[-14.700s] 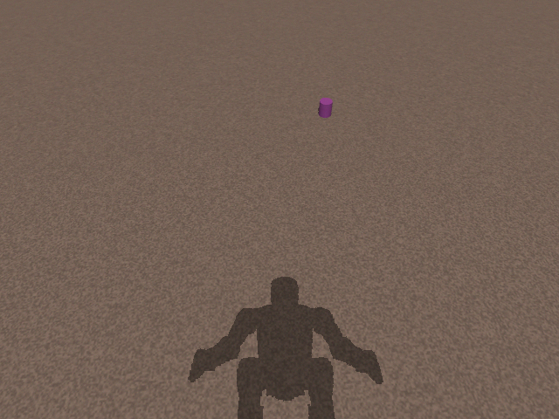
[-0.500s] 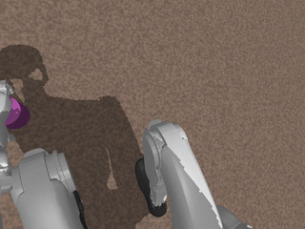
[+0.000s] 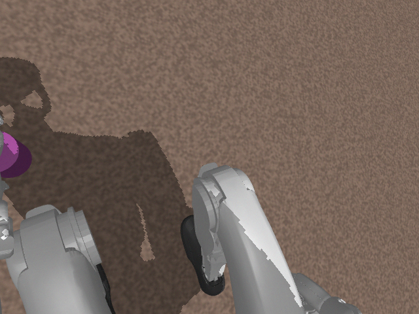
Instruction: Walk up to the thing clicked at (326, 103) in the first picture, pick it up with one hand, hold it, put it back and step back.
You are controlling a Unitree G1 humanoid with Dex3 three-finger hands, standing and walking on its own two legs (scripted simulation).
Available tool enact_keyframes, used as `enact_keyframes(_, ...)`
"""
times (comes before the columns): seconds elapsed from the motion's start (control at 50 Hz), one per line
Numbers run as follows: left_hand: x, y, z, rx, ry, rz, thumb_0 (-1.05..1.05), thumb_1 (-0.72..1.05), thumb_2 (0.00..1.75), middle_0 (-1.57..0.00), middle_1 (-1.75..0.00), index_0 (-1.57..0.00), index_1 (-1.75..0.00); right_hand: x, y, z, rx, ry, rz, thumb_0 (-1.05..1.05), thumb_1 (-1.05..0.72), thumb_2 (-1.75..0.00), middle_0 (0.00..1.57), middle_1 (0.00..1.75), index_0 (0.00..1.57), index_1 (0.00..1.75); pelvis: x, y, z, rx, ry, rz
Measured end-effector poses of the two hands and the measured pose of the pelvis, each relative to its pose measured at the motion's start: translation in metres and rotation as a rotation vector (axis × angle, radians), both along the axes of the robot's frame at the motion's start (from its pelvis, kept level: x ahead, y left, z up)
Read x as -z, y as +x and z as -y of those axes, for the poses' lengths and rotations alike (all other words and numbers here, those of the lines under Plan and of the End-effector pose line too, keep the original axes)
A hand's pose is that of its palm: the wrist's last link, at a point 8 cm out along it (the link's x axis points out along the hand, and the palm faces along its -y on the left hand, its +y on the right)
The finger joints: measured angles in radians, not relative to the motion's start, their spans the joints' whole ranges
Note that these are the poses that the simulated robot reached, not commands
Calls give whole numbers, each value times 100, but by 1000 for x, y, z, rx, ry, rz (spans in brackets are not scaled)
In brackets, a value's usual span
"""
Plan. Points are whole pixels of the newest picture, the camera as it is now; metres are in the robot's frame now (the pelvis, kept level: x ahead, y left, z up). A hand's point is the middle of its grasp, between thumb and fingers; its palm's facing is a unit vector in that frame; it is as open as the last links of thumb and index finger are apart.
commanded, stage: rest palm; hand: left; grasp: from above
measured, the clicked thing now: out of the picture +0.44 +0.29 -0.26
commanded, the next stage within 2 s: close in 0.14 s
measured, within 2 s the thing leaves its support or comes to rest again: neither
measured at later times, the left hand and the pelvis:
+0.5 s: hand out of the picture +0.41 +0.30 -0.23, palm faces -0.44 -0.11 -0.89, open 13.1 cm; pelvis +0.00 +0.00 +0.00, yaw -1 degrees
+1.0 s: hand out of the picture +0.41 +0.30 -0.23, palm faces -0.44 -0.12 -0.89, open 12.8 cm; pelvis -0.01 +0.00 +0.00, yaw -1 degrees
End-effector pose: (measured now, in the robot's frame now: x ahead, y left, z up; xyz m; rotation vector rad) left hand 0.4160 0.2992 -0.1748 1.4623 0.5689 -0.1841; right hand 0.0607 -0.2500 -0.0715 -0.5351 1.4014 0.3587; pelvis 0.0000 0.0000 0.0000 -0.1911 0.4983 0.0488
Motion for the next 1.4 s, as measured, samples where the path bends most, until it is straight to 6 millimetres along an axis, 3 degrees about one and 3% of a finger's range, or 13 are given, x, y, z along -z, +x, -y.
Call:
enact_keyframes(0.18, 0, -2, 1, 1, -18, 10, 0, -42, 97, -8, -119, -11, -113, 0, -3, -6, -15, 19, 1, 0, -92, -90, 20, 29, 20, 30, -1, -2, 1, 5, -1, 12)
enact_keyframes(0.62, 0, -1, 1, 26, 3, 15, -1, -41, 93, -10, -116, -14, -110, -11, -6, 3, -25, -19, 16, 0, -91, -90, 20, 29, 19, 30, -1, -5, 0, 6, -7, 20)
enact_keyframes(1.4, -5, -2, 3, 26, -1, 16, -1, -27, 93, -39, -98, -28, -98, -16, -6, -1, -37, -16, 24, 0, -91, -90, 20, 29, 20, 30, -6, -6, 0, 4, -7, 15)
